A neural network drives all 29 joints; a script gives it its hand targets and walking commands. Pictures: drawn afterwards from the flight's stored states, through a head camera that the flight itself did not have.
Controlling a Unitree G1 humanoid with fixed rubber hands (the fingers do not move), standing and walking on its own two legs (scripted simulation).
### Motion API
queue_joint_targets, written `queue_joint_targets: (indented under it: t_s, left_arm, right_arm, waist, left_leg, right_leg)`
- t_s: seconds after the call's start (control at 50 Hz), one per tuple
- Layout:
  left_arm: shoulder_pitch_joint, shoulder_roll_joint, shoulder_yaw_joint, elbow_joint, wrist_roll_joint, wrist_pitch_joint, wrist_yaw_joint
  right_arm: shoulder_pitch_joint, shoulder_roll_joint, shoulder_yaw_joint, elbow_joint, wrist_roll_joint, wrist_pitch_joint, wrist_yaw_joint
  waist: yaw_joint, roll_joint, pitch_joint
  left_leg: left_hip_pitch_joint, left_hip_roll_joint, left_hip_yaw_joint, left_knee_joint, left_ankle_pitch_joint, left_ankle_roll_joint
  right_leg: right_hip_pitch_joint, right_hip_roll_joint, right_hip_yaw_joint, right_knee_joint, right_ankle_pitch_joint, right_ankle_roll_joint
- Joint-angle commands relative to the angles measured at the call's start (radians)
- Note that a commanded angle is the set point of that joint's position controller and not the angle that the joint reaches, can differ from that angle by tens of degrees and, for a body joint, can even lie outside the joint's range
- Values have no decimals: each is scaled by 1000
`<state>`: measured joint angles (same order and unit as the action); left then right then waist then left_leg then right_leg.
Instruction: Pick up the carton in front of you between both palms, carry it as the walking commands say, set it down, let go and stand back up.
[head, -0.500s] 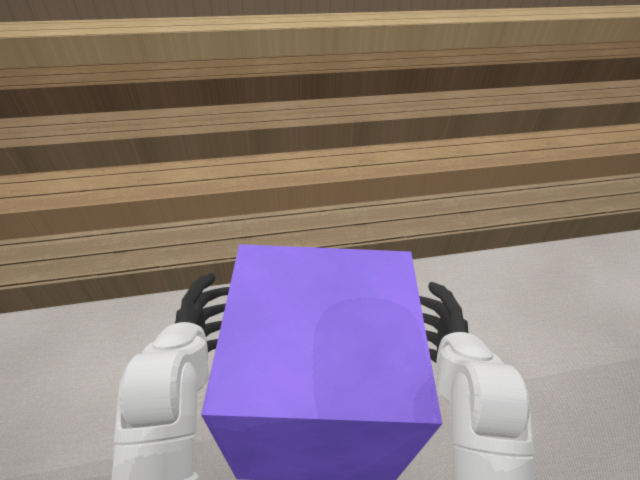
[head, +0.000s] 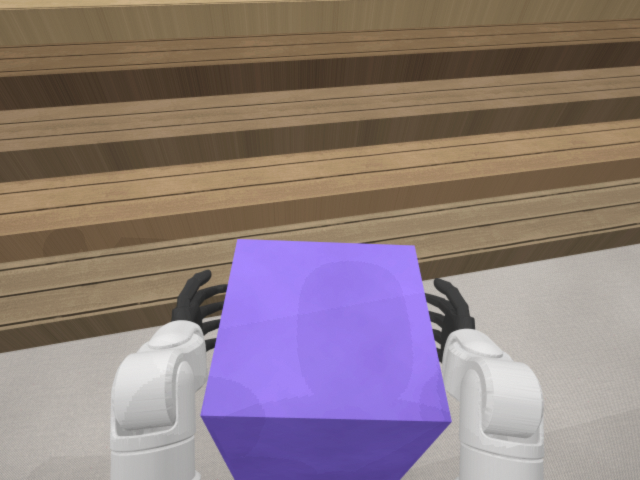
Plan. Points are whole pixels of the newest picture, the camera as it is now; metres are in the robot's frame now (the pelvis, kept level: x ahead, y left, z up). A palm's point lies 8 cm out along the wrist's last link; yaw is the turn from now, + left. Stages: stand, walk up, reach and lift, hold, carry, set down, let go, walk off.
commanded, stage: carry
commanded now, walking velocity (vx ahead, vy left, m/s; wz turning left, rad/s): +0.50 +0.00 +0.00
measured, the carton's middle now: (320, 368) +0.27 +0.00 +0.01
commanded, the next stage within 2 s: none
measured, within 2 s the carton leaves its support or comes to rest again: neither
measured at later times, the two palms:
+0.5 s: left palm (225, 114) +0.63 +0.15 +0.13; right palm (405, 112) +0.67 -0.15 +0.13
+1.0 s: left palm (242, 23) +1.05 +0.17 +0.12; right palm (370, 30) +1.04 -0.13 +0.12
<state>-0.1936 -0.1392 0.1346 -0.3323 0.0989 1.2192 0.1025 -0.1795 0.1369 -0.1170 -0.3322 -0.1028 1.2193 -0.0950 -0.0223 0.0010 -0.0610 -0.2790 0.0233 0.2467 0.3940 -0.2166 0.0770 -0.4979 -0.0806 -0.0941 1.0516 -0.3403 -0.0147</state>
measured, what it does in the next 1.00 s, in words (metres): walks ahead: right foot, then left foot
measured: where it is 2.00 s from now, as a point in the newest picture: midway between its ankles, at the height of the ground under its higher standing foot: (312, 169)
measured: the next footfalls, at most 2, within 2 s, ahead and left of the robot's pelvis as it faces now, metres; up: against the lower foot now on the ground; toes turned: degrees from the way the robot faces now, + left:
right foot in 0.28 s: +0.39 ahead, -0.10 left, +0.00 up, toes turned -8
left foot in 0.76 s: +0.67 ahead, +0.09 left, +0.00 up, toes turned +9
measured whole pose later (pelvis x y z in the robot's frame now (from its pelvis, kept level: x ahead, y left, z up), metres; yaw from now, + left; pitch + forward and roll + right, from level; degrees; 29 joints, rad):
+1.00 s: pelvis +0.64 +0.03 -0.01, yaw +1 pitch +7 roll -1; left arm -0.88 -0.01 0.31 -0.03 0.08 1.32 0.14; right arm -0.84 0.03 -0.30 -0.04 -0.05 1.30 -0.15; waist -0.06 -0.01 0.12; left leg -0.36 -0.01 0.15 0.52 -0.29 0.10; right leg -0.78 -0.03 -0.04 1.39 -0.40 -0.06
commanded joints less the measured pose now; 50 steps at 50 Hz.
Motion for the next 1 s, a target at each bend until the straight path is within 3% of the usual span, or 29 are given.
queue_joint_targets:
  t_s: [0.0, 0.1, 0.18, 0.24, 0.26, 0.28, 0.3, 0.32, 0.34, 0.36, 0.38, 0.4, 0.44, 0.52, 0.6, 0.66, 0.68, 0.7, 0.72, 0.74, 0.76, 0.78, 0.8, 0.82, 0.84, 0.88, 0.92, 0.98]
  left_arm:
    - [-422, -948, -741, -64, -379, -24, -257]
    - [-350, -907, -731, -65, -333, -25, -231]
    - [-434, -874, -743, -151, -373, -7, -235]
    - [-506, -812, -734, -205, -407, 22, -235]
    - [-519, -782, -723, -204, -412, 33, -233]
    - [-529, -749, -712, -206, -413, 46, -231]
    - [-556, -705, -689, -175, -401, 50, -231]
    - [-561, -713, -697, -175, -416, 62, -230]
    - [-615, -711, -701, -186, -433, 72, -228]
    - [-664, -723, -710, -183, -444, 76, -227]
    - [-723, -732, -714, -182, -455, 78, -228]
    - [-770, -739, -719, -168, -469, 80, -231]
    - [-862, -730, -719, -130, -493, 82, -235]
    - [-973, -709, -675, 31, -512, 97, -238]
    - [-1082, -738, -611, 178, -507, 103, -236]
    - [-1199, -767, -569, 260, -499, 100, -225]
    - [-1236, -782, -557, 289, -496, 99, -220]
    - [-1270, -797, -543, 311, -499, 99, -215]
    - [-1303, -810, -528, 331, -499, 99, -210]
    - [-1341, -810, -510, 350, -495, 99, -204]
    - [-1351, -845, -489, 381, -498, 103, -200]
    - [-1375, -834, -470, 386, -486, 101, -191]
    - [-1419, -859, -462, 367, -481, 99, -182]
    - [-1449, -880, -451, 348, -477, 96, -173]
    - [-1465, -898, -441, 329, -468, 93, -164]
    - [-1442, -912, -425, 295, -442, 88, -147]
    - [-1393, -904, -424, 259, -409, 80, -135]
    - [-1327, -871, -455, 203, -366, 66, -125]
  right_arm:
    - [-497, 947, 738, -124, 434, -21, 262]
    - [-427, 878, 730, -108, 430, -13, 281]
    - [-462, 837, 718, -163, 426, -2, 274]
    - [-529, 774, 702, -229, 427, 21, 253]
    - [-546, 742, 696, -240, 424, 32, 245]
    - [-584, 703, 688, -248, 421, 43, 238]
    - [-622, 705, 698, -265, 428, 63, 231]
    - [-650, 682, 688, -245, 422, 73, 228]
    - [-676, 701, 681, -213, 423, 78, 224]
    - [-703, 709, 673, -193, 420, 77, 220]
    - [-735, 716, 667, -172, 420, 76, 215]
    - [-768, 716, 661, -153, 416, 75, 210]
    - [-843, 712, 656, -103, 405, 76, 195]
    - [-957, 689, 620, 36, 386, 92, 171]
    - [-1101, 728, 586, 158, 420, 104, 173]
    - [-1225, 764, 561, 232, 459, 106, 181]
    - [-1268, 777, 542, 258, 469, 106, 184]
    - [-1297, 786, 522, 291, 477, 104, 187]
    - [-1315, 787, 497, 326, 482, 101, 189]
    - [-1319, 801, 473, 361, 486, 100, 192]
    - [-1355, 778, 442, 382, 478, 94, 191]
    - [-1362, 815, 436, 396, 494, 93, 193]
    - [-1406, 858, 434, 373, 513, 90, 197]
    - [-1456, 902, 437, 337, 531, 87, 200]
    - [-1507, 934, 438, 294, 548, 85, 202]
    - [-1544, 968, 446, 225, 557, 81, 194]
    - [-1522, 963, 447, 164, 537, 78, 183]
    - [-1454, 920, 483, 90, 503, 71, 172]
  waist:
    - [3, 91, -301]
    - [-1, 132, -207]
    - [-3, 161, -126]
    - [20, 167, -206]
    - [36, 126, -270]
    - [68, 26, -351]
    - [68, -247, -425]
    - [74, -259, -388]
    - [68, -209, -373]
    - [67, -102, -368]
    - [59, -35, -345]
    - [57, -45, -349]
    - [68, -87, -355]
    - [62, -127, -306]
    - [73, -128, -242]
    - [71, -151, -236]
    - [46, -167, -272]
    - [6, -133, -318]
    - [-34, -66, -377]
    - [-80, 29, -426]
    - [-42, 268, -494]
    - [-60, 314, -520]
    - [-55, 262, -497]
    - [-55, 166, -477]
    - [-49, 105, -470]
    - [-42, 89, -517]
    - [-41, 79, -533]
    - [-66, 85, -514]
  left_leg:
    - [405, 281, -307, -189, 286, 64]
    - [426, 224, -176, -190, 427, 51]
    - [398, 200, -104, -181, 529, 28]
    - [374, 179, -15, 52, 737, -14]
    - [297, 143, 10, 234, 687, -37]
    - [132, 123, -14, 473, 410, -53]
    - [-199, -15, -74, 779, 28, -95]
    - [-340, -48, -194, 934, -254, -70]
    - [-383, 11, -250, 994, -233, -40]
    - [-383, 45, -262, 956, -184, -24]
    - [-365, 73, -261, 881, -138, -21]
    - [-328, 86, -254, 809, -109, -23]
    - [-312, 63, -213, 734, -87, -29]
    - [-395, 58, -165, 540, -14, -44]
    - [-361, 29, -99, 299, 90, -40]
    - [-282, 3, -82, 190, 160, -10]
    - [-189, -17, -73, 200, 155, 4]
    - [-47, -55, -36, 149, 165, 4]
    - [137, -93, 4, 98, 156, -4]
    - [336, 36, -171, 110, 161, -5]
    - [541, 313, -668, 52, 245, 141]
    - [601, 344, -808, -17, 158, 221]
    - [586, 325, -734, 10, 197, 221]
    - [555, 302, -659, 39, 318, 203]
    - [524, 286, -590, 51, 423, 179]
    - [542, 277, -529, 57, 447, 155]
    - [585, 271, -493, 76, 484, 157]
    - [671, 257, -446, 105, 598, 164]
  right_leg:
    - [-160, -19, 13, -121, 75, 4]
    - [-175, 13, -70, -380, 216, 15]
    - [-68, 48, -137, -524, 309, -10]
    - [208, 111, -197, -584, 303, -32]
    - [397, 131, -210, -597, 231, -35]
    - [600, -24, -4, -608, 99, -46]
    - [808, -300, 517, -725, -79, -211]
    - [801, -330, 632, -822, 68, -246]
    - [777, -313, 501, -779, 229, -227]
    - [727, -286, 402, -743, 369, -199]
    - [659, -264, 315, -743, 448, -172]
    - [615, -240, 247, -756, 439, -143]
    - [582, -207, 172, -762, 428, -142]
    - [574, -184, 100, -788, 405, -175]
    - [567, -131, 15, -760, 507, -156]
    - [580, -129, -23, -693, 607, -129]
    - [558, -135, -47, -618, 695, -121]
    - [519, -104, -103, -482, 753, -95]
    - [450, -51, -144, -292, 709, -65]
    - [265, -25, -98, -94, 438, -40]
    - [-24, 107, -33, 139, -83, -7]
    - [-186, 135, 64, 318, -193, -26]
    - [-259, 93, 106, 375, -163, -55]
    - [-293, 74, 105, 390, -128, -58]
    - [-305, 53, 101, 377, -99, -56]
    - [-316, 40, 92, 371, -72, -50]
    - [-380, 36, 79, 375, -59, -46]
    - [-538, 28, 46, 371, -57, -41]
